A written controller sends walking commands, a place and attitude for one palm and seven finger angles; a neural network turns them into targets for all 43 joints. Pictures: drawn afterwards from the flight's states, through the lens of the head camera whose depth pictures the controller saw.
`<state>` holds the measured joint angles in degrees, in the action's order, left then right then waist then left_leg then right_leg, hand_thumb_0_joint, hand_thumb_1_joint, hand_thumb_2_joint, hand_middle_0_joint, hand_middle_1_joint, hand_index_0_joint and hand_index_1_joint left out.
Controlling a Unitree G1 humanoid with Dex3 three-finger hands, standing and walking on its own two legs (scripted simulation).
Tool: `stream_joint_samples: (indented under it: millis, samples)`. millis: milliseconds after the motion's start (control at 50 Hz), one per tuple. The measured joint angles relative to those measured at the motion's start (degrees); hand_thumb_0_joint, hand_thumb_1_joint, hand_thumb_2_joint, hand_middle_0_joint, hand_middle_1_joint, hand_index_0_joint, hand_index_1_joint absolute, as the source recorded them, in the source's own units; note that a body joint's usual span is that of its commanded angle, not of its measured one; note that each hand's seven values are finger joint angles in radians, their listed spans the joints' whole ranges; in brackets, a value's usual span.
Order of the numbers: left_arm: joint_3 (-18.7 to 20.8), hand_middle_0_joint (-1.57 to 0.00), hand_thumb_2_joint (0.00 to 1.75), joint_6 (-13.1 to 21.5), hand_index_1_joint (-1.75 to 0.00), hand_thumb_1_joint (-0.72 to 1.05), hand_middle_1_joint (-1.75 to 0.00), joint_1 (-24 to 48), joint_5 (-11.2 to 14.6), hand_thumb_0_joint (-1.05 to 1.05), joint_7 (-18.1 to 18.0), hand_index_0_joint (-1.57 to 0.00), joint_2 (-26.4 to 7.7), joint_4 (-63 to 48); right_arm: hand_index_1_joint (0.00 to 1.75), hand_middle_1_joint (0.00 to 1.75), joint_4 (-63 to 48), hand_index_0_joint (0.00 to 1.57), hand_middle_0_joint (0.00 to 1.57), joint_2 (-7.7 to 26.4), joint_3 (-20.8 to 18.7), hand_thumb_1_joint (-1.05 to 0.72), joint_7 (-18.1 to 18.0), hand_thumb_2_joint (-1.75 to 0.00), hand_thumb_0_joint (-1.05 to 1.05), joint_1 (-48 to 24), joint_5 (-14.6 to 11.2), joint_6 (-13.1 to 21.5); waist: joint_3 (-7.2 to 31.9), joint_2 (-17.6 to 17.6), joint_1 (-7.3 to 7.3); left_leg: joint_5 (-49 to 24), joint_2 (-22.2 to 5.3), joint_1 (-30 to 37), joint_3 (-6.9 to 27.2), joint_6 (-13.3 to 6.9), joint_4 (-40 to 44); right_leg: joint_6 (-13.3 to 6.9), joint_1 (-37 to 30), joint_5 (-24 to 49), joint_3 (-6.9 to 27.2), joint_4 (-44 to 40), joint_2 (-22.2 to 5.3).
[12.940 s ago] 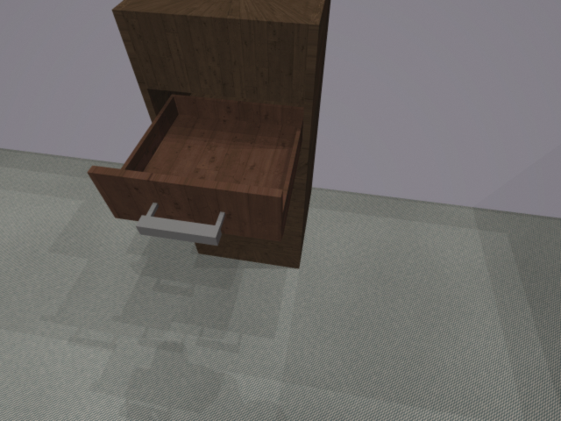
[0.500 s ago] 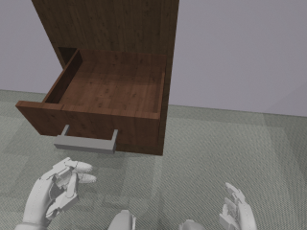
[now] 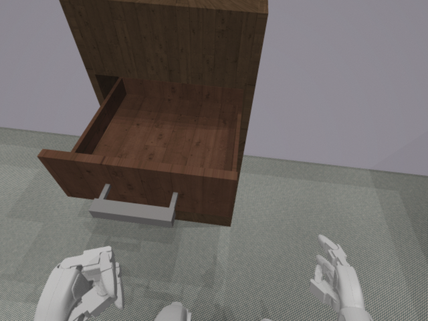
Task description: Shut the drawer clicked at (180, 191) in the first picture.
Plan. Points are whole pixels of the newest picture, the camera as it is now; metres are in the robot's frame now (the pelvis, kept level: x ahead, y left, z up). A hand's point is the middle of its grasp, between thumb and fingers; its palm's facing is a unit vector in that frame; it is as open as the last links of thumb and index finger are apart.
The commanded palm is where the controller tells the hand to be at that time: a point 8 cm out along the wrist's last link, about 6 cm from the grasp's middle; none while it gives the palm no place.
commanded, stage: raise the hand and make a fist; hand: left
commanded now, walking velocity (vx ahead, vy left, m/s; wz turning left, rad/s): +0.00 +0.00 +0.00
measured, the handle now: (137, 202) +0.34 +0.19 +0.01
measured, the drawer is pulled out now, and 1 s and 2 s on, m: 0.28 0.28 0.28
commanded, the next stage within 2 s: bring the fist close to the handle in 0.70 s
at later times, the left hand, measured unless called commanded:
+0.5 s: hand (104, 296) +0.15 +0.16 +0.10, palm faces -0.03 -1.00 -0.06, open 3.3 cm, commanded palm +0.10 +0.22 +0.11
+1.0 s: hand (110, 293) +0.15 +0.16 +0.08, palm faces -0.04 -1.00 -0.05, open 3.3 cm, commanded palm +0.12 +0.22 +0.09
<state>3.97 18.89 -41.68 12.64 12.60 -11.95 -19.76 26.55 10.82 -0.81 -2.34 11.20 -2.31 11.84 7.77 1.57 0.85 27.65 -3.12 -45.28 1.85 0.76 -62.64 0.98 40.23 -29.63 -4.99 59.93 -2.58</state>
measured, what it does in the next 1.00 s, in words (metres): stands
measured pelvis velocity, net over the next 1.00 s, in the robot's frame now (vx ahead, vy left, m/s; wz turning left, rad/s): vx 0.00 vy -0.01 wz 0.00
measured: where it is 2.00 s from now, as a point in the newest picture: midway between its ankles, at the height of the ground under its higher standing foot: outside the picture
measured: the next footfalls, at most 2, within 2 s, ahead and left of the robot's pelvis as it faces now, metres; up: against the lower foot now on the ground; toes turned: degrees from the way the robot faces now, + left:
none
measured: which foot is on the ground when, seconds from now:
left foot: down 0.00-1.00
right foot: down 0.00-1.00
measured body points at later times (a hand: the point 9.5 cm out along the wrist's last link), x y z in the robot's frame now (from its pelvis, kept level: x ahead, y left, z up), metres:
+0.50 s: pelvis +0.01 +0.00 +0.01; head +0.02 +0.00 +0.46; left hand +0.14 +0.22 +0.11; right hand +0.21 -0.23 -0.04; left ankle +0.04 +0.12 -0.66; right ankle +0.00 -0.13 -0.66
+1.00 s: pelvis +0.00 -0.01 +0.01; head +0.03 -0.01 +0.46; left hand +0.15 +0.22 +0.09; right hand +0.21 -0.23 -0.04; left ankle +0.04 +0.12 -0.66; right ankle +0.00 -0.13 -0.66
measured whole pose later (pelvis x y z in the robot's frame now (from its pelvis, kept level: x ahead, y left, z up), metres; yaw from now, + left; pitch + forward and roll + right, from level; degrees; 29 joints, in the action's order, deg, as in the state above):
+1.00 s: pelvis +0.00 -0.01 +0.01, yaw +0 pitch +9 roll -2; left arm 6.8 18.3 -40.8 15.2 16.4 -12.4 -17.0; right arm 28.5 11.6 -0.5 -3.3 12.6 -3.0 14.1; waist 7.3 2.3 0.9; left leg 26.9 -3.5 -42.1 2.2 1.6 -60.2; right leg 0.3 37.3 -29.2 -5.3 57.8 -2.0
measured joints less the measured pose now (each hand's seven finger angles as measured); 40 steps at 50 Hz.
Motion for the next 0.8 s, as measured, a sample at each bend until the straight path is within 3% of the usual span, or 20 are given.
stream_joint_samples:
  millis: [320, 800]
  samples:
    - [2.4, -1.39, 0.9, -3.1, -1.59, 0.9, -1.59, -3.5, 1.9, 0.01, 2.2, -1.39, -1.3, -3.7, 0.3, 0.3, -0.1, 0.2, 0.2, -0.3, 0.9, -0.9, -0.2, -0.9, 0.02, 2.0, -1.0, -0.3, 0.4, 0.7, 0.6, -0.1, -0.2, 4.0, 0.1, 0.2, 2.5, 0.0, -4.2, 0.4, -0.2, -3.0, 0.3]
    - [4.0, -1.4, 0.9, -1.4, -1.6, 0.9, -1.6, -2.3, 3.3, 0.01, 3.6, -1.4, -1.4, -0.6, 0.3, 0.3, 2.0, 0.2, 0.2, 0.4, 0.2, -0.9, -1.1, -0.9, 0.02, 2.1, -1.5, 1.8, -0.2, 1.0, 0.4, -0.8, -0.6, 5.0, 0.2, 0.9, 3.4, -0.7, -4.8, 0.6, -0.3, -3.2, 0.8]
